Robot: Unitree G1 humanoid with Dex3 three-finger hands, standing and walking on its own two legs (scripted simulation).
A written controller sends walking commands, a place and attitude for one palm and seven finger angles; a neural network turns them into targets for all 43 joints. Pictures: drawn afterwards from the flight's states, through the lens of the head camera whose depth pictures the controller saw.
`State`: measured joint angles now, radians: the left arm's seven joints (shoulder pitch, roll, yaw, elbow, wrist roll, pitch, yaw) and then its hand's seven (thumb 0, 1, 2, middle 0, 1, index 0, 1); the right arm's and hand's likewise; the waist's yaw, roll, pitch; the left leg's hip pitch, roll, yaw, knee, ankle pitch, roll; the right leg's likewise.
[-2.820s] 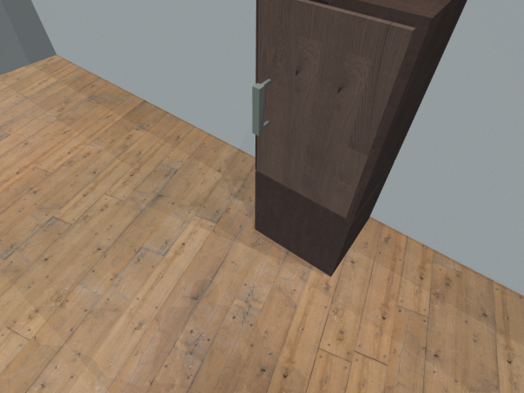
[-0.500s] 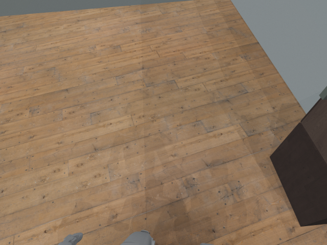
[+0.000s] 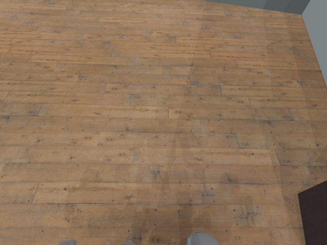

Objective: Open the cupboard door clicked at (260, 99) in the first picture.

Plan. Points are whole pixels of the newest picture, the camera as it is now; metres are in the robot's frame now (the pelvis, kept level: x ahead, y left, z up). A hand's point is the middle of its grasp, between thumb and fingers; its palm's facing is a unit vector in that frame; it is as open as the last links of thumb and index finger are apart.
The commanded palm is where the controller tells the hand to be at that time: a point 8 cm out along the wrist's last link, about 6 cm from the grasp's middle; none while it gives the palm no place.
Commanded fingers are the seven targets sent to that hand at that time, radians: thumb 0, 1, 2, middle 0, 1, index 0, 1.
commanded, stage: walk around to get in front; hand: left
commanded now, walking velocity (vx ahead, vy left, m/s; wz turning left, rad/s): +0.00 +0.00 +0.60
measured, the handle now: out of the picture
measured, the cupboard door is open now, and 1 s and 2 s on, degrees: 0 0 0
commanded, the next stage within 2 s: turn to face it in 2.00 s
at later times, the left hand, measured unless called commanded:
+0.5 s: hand out of the picture -0.01 +0.21 -0.19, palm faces +0.34 -0.91 -0.23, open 7.4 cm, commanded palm none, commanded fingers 0.00 0.90 0.90 -0.20 -0.30 -0.20 -0.30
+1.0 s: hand out of the picture -0.04 +0.19 -0.14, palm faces +0.58 -0.76 -0.28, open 7.4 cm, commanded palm none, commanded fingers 0.00 0.90 0.90 -0.20 -0.30 -0.20 -0.30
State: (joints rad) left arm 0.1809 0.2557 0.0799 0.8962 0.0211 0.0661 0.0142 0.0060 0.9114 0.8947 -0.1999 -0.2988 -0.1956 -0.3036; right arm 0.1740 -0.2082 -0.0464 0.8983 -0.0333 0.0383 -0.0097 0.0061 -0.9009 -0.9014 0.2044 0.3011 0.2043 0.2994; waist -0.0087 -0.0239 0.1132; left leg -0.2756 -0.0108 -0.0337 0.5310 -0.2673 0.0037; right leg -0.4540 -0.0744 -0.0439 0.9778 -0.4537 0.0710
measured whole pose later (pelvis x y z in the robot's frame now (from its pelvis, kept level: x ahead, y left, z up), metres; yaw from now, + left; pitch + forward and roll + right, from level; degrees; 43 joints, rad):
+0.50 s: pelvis +0.00 +0.00 -0.01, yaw +19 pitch +0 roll +0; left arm 0.23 0.23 0.06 0.87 0.03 0.04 0.02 0.00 0.91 0.89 -0.20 -0.30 -0.20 -0.30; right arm 0.14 -0.24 -0.07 0.88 -0.02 0.05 0.03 0.01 -0.90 -0.90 0.20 0.30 0.20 0.30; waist 0.00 -0.05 0.11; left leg -0.30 0.01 0.04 0.63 -0.28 0.01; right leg -0.32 -0.17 -0.19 0.78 -0.47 0.06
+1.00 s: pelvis +0.02 -0.02 +0.01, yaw +38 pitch +0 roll +1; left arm 0.23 0.19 0.05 0.88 0.03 -0.01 0.01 0.00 0.91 0.89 -0.20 -0.30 -0.20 -0.30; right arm 0.21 -0.26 -0.09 0.93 -0.03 0.08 0.04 0.01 -0.90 -0.90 0.20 0.30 0.20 0.30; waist -0.04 0.03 0.08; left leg -0.54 0.01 -0.01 1.16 -0.35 -0.05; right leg -0.17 -0.08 -0.14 0.45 -0.29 0.01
